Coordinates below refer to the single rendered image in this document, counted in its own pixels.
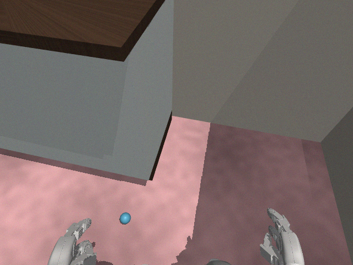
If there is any ball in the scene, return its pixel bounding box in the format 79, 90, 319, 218
120, 213, 131, 224

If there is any right robot hand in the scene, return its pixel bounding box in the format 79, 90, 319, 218
260, 208, 304, 265

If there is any left robot hand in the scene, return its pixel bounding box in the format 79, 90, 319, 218
47, 218, 97, 265

